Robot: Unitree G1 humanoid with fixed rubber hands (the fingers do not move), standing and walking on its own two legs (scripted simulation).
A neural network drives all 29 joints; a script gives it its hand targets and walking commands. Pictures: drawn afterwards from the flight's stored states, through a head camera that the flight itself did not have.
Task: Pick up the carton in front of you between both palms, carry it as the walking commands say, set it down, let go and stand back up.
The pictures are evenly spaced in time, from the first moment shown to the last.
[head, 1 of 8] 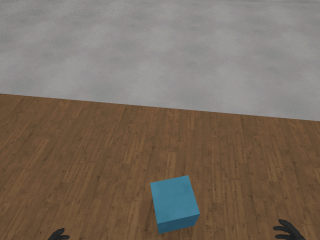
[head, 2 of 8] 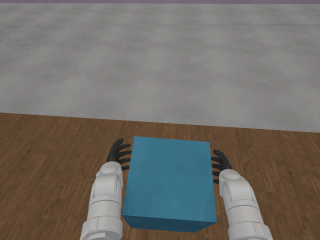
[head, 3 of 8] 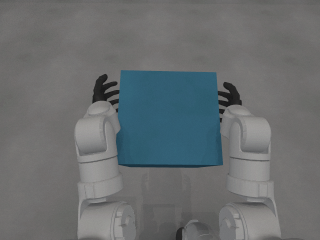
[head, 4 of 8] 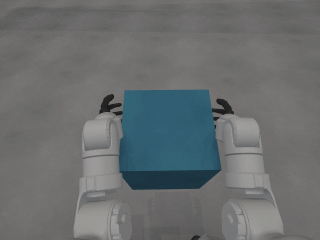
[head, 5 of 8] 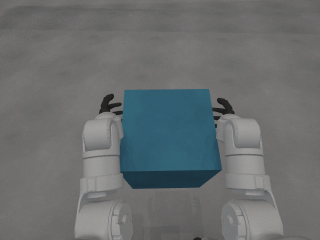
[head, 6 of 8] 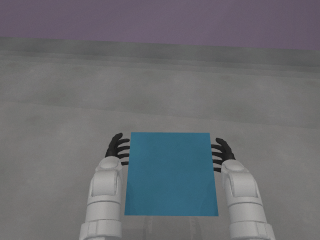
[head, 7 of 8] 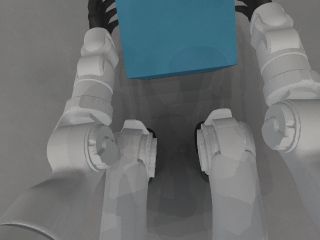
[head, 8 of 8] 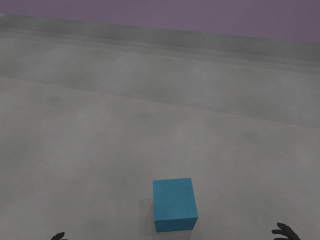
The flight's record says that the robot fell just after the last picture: no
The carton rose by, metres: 0.67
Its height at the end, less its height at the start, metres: -0.07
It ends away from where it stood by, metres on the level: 2.76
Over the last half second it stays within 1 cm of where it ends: yes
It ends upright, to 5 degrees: yes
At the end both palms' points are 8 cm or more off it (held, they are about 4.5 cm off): yes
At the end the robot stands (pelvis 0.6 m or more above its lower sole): yes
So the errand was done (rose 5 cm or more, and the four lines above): yes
